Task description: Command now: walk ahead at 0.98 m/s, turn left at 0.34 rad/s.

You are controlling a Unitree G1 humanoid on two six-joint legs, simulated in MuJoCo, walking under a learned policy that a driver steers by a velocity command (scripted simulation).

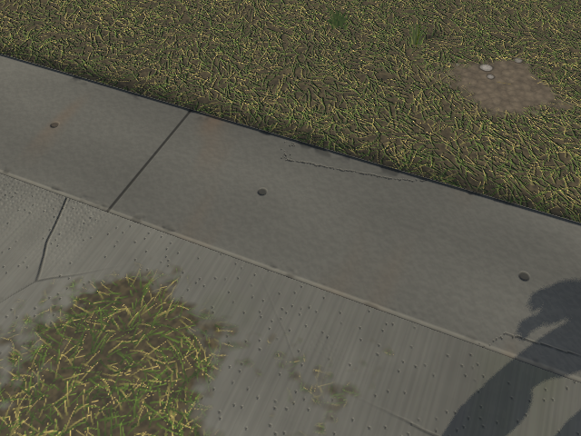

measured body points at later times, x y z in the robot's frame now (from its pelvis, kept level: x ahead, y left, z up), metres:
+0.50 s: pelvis +0.43 +0.02 +0.01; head +0.47 +0.01 +0.46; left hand +0.64 +0.26 -0.10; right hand +0.39 -0.27 -0.11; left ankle +0.40 +0.13 -0.73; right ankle +0.47 -0.11 -0.65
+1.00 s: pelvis +0.67 -0.04 +0.01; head +0.69 -0.05 +0.45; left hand +0.94 +0.07 -0.09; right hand +0.62 -0.35 -0.08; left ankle +0.83 +0.07 -0.70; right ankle +0.68 -0.11 -0.73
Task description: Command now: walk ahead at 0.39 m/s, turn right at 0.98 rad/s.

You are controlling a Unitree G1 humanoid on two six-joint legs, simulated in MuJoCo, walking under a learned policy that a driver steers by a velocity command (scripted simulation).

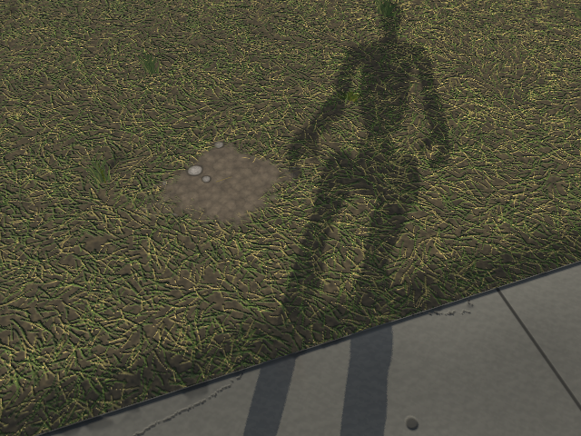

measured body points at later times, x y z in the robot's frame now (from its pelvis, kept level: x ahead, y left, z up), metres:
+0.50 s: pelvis +0.23 -0.02 -0.02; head +0.27 -0.02 +0.43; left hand +0.56 +0.05 -0.07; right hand +0.00 -0.20 -0.13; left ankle +0.05 +0.18 -0.73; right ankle +0.32 -0.15 -0.72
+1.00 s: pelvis +0.57 -0.12 -0.04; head +0.59 -0.13 +0.41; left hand +0.70 +0.15 -0.13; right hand +0.67 -0.40 -0.15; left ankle +0.65 -0.06 -0.74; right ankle +0.40 -0.23 -0.61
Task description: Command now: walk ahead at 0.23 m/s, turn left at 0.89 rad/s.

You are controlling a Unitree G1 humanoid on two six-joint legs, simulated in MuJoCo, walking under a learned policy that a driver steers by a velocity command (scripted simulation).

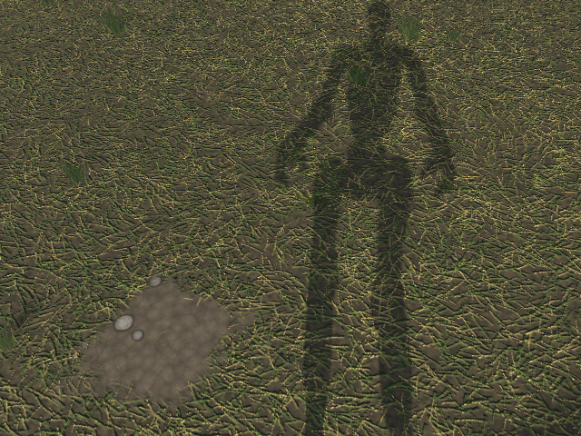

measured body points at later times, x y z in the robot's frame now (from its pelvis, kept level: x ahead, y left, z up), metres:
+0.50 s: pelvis +0.15 -0.06 +0.02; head +0.17 -0.03 +0.46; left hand +0.05 +0.21 -0.09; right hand +0.48 -0.12 -0.03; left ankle +0.16 +0.09 -0.66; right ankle +0.17 -0.20 -0.70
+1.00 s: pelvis +0.25 +0.07 -0.08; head +0.23 +0.09 +0.37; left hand +0.14 +0.36 -0.19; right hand +0.51 -0.03 -0.19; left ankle +0.19 +0.12 -0.82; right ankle +0.51 +0.05 -0.73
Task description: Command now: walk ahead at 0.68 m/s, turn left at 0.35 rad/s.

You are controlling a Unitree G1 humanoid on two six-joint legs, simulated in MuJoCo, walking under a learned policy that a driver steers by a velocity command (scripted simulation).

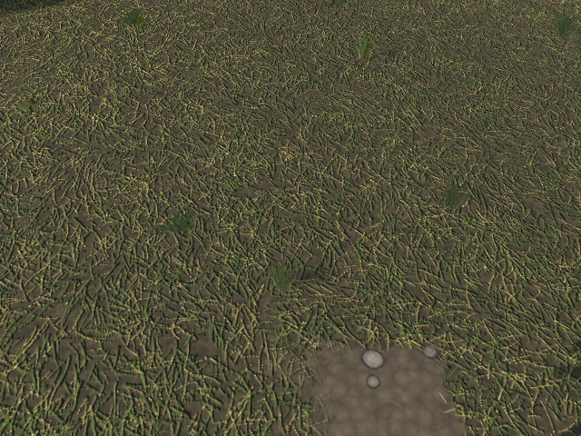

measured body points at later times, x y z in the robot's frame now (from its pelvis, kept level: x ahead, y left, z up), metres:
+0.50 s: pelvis +0.29 -0.08 +0.00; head +0.33 -0.11 +0.45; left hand +0.18 +0.17 -0.11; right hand +0.52 -0.30 -0.09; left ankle +0.46 +0.07 -0.68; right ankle +0.15 -0.16 -0.74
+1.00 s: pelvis +0.71 -0.15 -0.03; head +0.74 -0.18 +0.42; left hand +1.06 -0.06 -0.07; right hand +0.53 -0.37 -0.16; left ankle +0.56 +0.03 -0.74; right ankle +0.87 -0.32 -0.69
